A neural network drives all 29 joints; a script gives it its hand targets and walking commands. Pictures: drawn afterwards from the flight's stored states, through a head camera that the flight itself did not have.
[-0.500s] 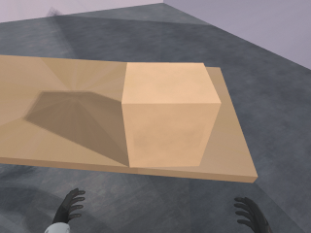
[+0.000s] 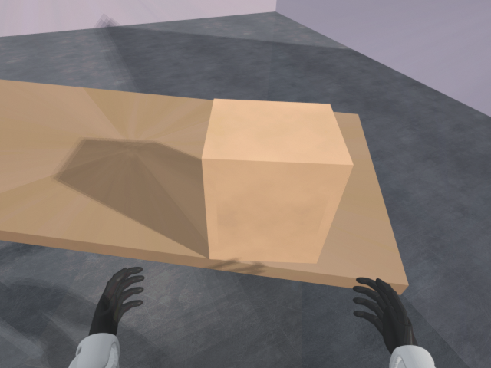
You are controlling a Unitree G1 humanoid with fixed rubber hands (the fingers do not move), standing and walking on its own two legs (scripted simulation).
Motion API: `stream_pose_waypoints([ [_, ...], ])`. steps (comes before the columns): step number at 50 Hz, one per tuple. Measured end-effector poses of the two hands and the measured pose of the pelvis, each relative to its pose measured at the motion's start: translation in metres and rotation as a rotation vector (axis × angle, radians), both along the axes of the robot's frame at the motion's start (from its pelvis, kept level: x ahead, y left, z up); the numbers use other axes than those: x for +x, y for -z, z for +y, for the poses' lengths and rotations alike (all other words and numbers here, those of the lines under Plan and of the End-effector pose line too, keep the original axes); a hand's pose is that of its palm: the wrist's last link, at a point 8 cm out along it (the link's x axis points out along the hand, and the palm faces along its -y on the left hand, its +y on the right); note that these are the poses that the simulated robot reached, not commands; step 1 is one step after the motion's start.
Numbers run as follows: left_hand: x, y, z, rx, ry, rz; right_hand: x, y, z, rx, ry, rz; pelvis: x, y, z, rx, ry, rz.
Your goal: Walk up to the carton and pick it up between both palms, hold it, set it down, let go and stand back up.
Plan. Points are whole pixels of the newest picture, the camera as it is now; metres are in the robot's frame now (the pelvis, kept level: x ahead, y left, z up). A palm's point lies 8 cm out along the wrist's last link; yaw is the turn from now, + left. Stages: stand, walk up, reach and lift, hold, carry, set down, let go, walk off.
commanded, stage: reach and lift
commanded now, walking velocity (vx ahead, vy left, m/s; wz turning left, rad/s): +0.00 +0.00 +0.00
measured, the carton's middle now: (267, 184) +0.48 -0.03 +0.04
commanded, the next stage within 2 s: none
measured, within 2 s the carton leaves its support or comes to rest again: neither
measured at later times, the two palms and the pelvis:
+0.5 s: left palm (124, 299) +0.23 +0.21 +0.02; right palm (397, 289) +0.23 -0.20 +0.06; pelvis +0.01 -0.01 +0.00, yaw +0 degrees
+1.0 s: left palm (126, 226) +0.31 +0.21 +0.10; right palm (390, 234) +0.31 -0.21 +0.10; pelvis +0.03 +0.00 +0.00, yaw +0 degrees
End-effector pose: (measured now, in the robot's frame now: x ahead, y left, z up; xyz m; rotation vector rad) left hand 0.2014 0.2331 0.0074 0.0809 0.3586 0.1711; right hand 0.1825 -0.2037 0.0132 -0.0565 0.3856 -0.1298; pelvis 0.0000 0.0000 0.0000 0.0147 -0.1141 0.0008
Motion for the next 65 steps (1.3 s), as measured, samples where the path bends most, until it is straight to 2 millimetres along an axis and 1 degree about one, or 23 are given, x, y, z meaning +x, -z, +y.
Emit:
stream_pose_waypoints([
  [5,0.006,-0.025,-0.015,0.056,0.029,-0.049,-0.002,0.019,-0.002,0.075,-0.007,0.011,0.004,0.000,-0.001,0.000,0.000,0.005],
  [8,0.007,-0.032,-0.022,0.061,0.045,-0.042,-0.003,0.021,-0.002,0.110,-0.007,-0.009,0.006,0.000,-0.003,0.002,0.001,0.008],
  [10,0.008,-0.033,-0.026,0.047,0.050,-0.034,-0.001,0.015,-0.004,0.115,-0.003,-0.034,0.006,-0.001,-0.005,0.004,0.001,0.009],
  [13,0.008,-0.029,-0.029,0.009,0.054,-0.017,0.006,-0.002,-0.009,0.094,-0.001,-0.082,0.007,-0.001,-0.008,0.006,0.002,0.009],
  [16,0.008,-0.020,-0.031,-0.026,0.061,0.012,0.014,-0.020,-0.011,0.054,-0.005,-0.113,0.007,-0.001,-0.009,0.006,0.002,0.009],
  [21,0.013,-0.006,-0.026,-0.064,0.066,0.052,0.031,-0.038,-0.007,-0.002,-0.018,-0.103,0.008,-0.001,-0.008,0.004,0.002,0.012],
  [24,0.025,-0.010,-0.021,-0.056,0.059,0.040,0.043,-0.047,-0.002,-0.018,-0.026,-0.102,0.011,-0.001,-0.007,0.002,0.002,0.015],
  [28,0.052,-0.032,-0.017,-0.025,0.052,-0.014,0.064,-0.056,0.005,0.015,-0.043,-0.118,0.017,-0.001,-0.004,-0.001,0.001,0.024],
  [32,0.080,-0.057,-0.021,0.009,0.072,-0.040,0.087,-0.057,0.009,0.054,-0.061,-0.123,0.026,-0.001,-0.002,-0.004,0.001,0.036],
  [36,0.099,-0.067,-0.025,0.032,0.108,0.006,0.105,-0.054,0.005,0.054,-0.068,-0.110,0.034,-0.002,0.000,-0.006,0.001,0.051],
  [39,0.106,-0.069,-0.025,0.024,0.120,0.035,0.114,-0.055,-0.002,0.029,-0.058,-0.104,0.038,-0.002,0.001,-0.007,0.001,0.059],
  [42,0.109,-0.074,-0.025,0.006,0.121,0.023,0.118,-0.058,-0.009,-0.007,-0.048,-0.108,0.040,-0.003,0.001,-0.008,0.001,0.062],
  [46,0.110,-0.084,-0.022,-0.010,0.119,-0.027,0.120,-0.068,-0.009,-0.022,-0.048,-0.126,0.038,-0.003,0.002,-0.009,0.001,0.060],
  [49,0.112,-0.090,-0.019,-0.018,0.116,-0.052,0.122,-0.080,-0.006,-0.025,-0.055,-0.151,0.033,-0.003,0.002,-0.009,0.001,0.055],
  [52,0.116,-0.101,-0.018,-0.015,0.116,-0.075,0.126,-0.096,-0.002,-0.037,-0.070,-0.179,0.028,-0.003,0.001,-0.007,0.001,0.048],
  [55,0.127,-0.114,-0.017,-0.009,0.109,-0.099,0.138,-0.112,0.001,-0.042,-0.091,-0.199,0.022,-0.002,-0.001,-0.005,0.001,0.041],
  [57,0.137,-0.120,-0.018,-0.008,0.101,-0.097,0.149,-0.118,0.000,-0.036,-0.096,-0.195,0.019,-0.002,-0.002,-0.004,0.001,0.037],
  [59,0.148,-0.124,-0.019,-0.009,0.094,-0.079,0.161,-0.119,-0.002,-0.026,-0.093,-0.173,0.017,-0.002,-0.003,-0.003,0.001,0.034],
  [61,0.158,-0.125,-0.020,-0.007,0.086,-0.050,0.172,-0.116,-0.005,-0.011,-0.084,-0.141,0.017,-0.002,-0.003,-0.002,0.001,0.036],
  [65,0.174,-0.129,-0.025,0.012,0.086,-0.031,0.188,-0.109,-0.010,0.022,-0.065,-0.113,0.019,-0.003,-0.003,-0.002,0.001,0.052],
])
